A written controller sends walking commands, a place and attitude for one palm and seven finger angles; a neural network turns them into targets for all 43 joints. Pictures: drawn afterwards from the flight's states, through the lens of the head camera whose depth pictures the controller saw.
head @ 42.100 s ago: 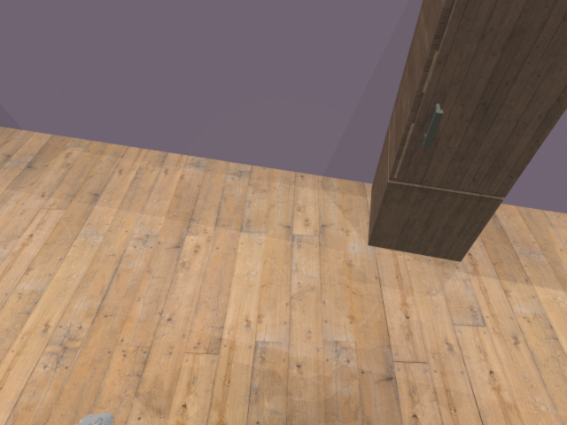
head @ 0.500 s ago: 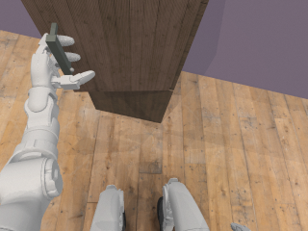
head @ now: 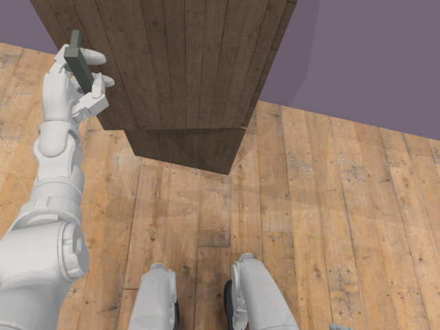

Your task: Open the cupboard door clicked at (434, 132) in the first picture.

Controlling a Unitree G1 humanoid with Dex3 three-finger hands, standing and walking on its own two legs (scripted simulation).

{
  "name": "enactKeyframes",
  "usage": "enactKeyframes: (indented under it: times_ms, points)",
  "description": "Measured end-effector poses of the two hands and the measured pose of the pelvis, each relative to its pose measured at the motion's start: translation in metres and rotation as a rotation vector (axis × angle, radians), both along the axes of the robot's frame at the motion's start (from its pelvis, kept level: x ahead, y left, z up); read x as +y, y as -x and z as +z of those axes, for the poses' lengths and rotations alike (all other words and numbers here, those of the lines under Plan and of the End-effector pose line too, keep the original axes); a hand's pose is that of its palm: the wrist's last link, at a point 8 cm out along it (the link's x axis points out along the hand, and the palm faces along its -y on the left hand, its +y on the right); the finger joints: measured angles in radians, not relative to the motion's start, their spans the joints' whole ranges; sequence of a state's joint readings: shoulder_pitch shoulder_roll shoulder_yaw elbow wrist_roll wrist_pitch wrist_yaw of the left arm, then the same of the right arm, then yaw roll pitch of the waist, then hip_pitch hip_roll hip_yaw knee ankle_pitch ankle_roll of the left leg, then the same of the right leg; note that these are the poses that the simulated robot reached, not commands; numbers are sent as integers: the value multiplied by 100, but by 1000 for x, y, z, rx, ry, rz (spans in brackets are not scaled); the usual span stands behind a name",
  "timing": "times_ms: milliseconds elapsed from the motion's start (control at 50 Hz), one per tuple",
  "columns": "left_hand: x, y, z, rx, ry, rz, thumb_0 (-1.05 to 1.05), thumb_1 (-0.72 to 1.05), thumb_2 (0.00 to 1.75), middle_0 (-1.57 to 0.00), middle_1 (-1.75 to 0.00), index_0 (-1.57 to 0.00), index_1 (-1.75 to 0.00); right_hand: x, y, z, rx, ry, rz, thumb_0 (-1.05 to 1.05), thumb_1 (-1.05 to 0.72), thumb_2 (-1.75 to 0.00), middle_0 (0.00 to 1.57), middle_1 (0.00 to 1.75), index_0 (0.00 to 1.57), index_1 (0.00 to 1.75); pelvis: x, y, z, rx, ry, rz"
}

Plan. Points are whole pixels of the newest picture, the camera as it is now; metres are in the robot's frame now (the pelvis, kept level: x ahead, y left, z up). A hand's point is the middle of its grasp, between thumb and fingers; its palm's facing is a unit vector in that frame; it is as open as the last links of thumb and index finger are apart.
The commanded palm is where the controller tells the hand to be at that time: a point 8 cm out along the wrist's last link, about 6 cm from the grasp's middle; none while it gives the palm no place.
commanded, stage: pull the door open along its arc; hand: left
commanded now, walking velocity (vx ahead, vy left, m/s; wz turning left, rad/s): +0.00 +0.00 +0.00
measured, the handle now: (86, 70) +0.56 +0.20 +0.05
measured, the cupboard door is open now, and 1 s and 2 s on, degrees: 16 64 61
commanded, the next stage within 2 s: open thumb and fingers to let go in 0.96 s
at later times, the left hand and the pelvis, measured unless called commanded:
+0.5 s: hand (119, 153) +0.40 +0.14 +0.04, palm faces +0.16 -0.98 +0.08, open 5.8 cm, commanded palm +0.34 +0.17 +0.03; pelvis +0.02 +0.00 +0.03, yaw +0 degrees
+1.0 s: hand (194, 223) +0.29 +0.03 +0.05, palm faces +0.26 -0.96 -0.04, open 5.9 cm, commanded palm +0.23 +0.06 +0.03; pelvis +0.03 -0.04 +0.03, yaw +3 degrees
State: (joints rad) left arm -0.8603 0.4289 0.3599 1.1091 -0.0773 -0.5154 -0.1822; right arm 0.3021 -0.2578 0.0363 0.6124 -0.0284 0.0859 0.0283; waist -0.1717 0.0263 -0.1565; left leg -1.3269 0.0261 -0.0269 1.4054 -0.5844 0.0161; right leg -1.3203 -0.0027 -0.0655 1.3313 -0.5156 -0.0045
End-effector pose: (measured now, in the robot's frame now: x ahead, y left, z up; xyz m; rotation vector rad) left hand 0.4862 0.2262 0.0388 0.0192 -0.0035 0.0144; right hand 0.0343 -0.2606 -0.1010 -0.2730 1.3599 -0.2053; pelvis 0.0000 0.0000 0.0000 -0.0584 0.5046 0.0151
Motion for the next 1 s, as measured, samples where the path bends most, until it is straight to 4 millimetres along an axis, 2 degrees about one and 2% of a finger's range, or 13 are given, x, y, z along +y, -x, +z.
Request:
enactKeyframes:
  times_ms: [120,220,300,400,520,620,700,860,1000]
  points:
    - [0,2,0,2,2,-2,0,78,83,-38,-134,-36,-135,0,-3,2,-16,-7,-13,0,-91,-90,20,30,20,30,0,-1,2,-3,-3,-8]
    - [-3,15,0,3,7,-2,1,78,81,-36,-134,-35,-135,3,-11,5,-38,-29,-27,0,-91,-90,20,30,20,30,1,-6,7,-11,-10,-18]
    - [-7,37,0,6,10,-10,1,77,78,-36,-134,-35,-135,7,-25,10,-76,-53,-33,0,-91,-90,20,30,20,30,2,-11,15,-23,-17,-24]
    - [-18,78,1,11,14,-31,1,75,76,-35,-134,-35,-135,11,-54,19,-151,-78,-5,0,-91,-90,20,30,20,30,2,-19,24,-46,-23,-23]
    - [-46,123,0,4,107,186,2,72,75,-34,-135,-37,-134,17,-103,25,-257,-93,102,0,-91,-90,20,30,20,30,0,-23,28,-70,-30,-11]
    - [-74,151,1,-1,92,364,1,73,78,-33,-135,-36,-132,27,-143,25,-342,-126,194,0,-91,-90,20,30,20,30,-5,-24,25,-78,-36,2]
    - [-94,171,3,13,60,422,1,74,79,-32,-134,-35,-132,37,-167,27,-401,-152,242,0,-91,-90,20,30,20,30,-11,-24,25,-90,-42,12]
    - [-130,213,8,67,12,337,1,72,76,-29,-130,-35,-134,49,-192,39,-510,-200,284,1,-91,-90,20,30,20,30,-26,-28,31,-116,-53,28]
    - [-154,234,12,106,-9,254,1,71,74,-29,-127,-37,-134,43,-203,46,-592,-227,292,1,-91,-90,20,30,20,30,-39,-33,31,-127,-63,32]
